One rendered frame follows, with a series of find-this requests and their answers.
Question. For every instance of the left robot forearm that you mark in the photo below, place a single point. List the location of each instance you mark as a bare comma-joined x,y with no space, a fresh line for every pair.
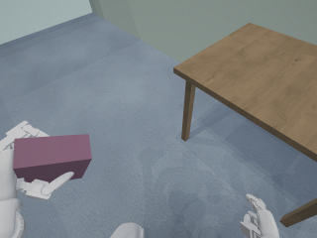
12,223

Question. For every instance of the table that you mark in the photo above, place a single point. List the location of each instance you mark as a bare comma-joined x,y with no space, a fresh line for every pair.
267,77

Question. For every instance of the robot right hand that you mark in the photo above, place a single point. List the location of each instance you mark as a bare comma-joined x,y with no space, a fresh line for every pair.
263,221

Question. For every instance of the robot left hand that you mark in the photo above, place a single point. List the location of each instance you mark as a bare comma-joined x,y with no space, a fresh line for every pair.
10,185

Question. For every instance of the sponge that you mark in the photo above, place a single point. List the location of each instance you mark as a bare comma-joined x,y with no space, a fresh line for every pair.
47,158

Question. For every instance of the robot left thigh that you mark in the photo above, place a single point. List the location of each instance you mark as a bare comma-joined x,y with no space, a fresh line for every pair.
129,230

